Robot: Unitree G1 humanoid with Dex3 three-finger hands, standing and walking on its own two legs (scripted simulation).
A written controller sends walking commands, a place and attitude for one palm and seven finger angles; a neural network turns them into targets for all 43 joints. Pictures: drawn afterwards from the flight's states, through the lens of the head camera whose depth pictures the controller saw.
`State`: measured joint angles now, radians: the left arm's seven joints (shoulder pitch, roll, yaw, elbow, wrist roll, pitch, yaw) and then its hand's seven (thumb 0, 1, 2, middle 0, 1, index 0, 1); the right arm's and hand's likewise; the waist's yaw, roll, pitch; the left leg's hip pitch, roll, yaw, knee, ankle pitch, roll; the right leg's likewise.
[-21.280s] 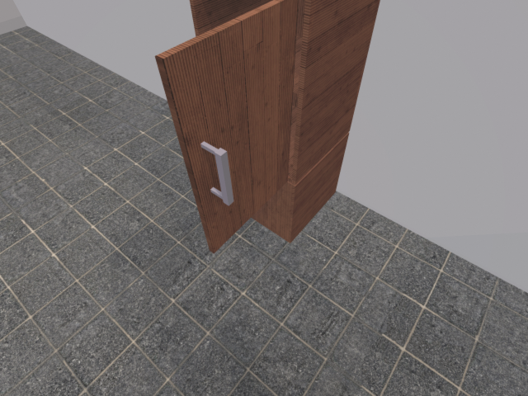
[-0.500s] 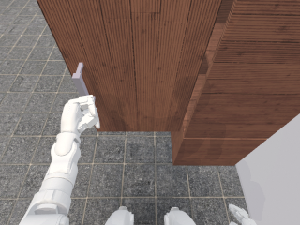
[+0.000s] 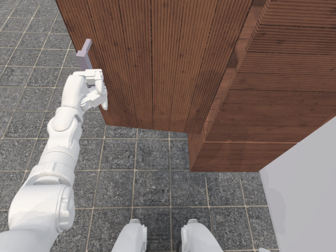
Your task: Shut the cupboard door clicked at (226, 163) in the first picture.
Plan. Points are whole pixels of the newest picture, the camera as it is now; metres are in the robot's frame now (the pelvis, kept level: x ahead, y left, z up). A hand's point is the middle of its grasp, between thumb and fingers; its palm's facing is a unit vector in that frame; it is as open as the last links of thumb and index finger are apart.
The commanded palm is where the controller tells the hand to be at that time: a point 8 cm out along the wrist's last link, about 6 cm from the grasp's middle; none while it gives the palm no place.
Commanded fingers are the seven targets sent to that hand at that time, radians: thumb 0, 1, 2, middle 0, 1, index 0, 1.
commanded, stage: push the door shut along its arc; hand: left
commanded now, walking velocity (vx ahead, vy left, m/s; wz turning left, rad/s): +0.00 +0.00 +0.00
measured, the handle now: (93, 73) +0.54 +0.18 +0.07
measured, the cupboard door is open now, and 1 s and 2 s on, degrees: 84 70 59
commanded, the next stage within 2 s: pull the fist back off the door in 1.26 s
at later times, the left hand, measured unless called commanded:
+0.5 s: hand (121, 75) +0.53 +0.11 +0.07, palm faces -0.28 -0.96 -0.02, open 3.1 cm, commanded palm +0.54 +0.14 +0.07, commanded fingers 0.00 0.90 0.90 -1.30 -1.50 -1.30 -1.50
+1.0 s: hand (135, 63) +0.57 +0.08 +0.07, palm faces -0.38 -0.93 -0.03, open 3.0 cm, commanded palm +0.59 +0.09 +0.07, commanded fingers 0.00 0.90 0.90 -1.30 -1.50 -1.30 -1.50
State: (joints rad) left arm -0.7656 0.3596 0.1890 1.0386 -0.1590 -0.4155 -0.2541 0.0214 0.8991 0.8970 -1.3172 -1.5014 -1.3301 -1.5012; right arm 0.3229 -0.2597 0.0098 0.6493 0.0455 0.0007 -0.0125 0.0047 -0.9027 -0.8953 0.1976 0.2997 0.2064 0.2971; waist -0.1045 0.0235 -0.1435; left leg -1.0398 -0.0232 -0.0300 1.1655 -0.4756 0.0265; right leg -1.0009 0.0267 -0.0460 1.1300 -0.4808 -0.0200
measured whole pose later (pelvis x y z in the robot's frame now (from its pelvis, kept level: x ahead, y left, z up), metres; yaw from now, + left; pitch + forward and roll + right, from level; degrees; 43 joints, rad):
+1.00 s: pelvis +0.01 +0.00 -0.03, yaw -3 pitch +29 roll -4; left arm -1.23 0.55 0.23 1.28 -0.05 -0.24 -0.40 0.00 0.86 0.93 -1.30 -1.50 -1.30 -1.50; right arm 0.41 -0.26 0.05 0.65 0.00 -0.01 0.01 0.00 -0.90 -0.90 0.20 0.30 0.21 0.30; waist -0.24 0.05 -0.13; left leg -1.26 0.02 -0.04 1.29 -0.53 0.03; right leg -1.22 0.07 -0.05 1.22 -0.50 -0.02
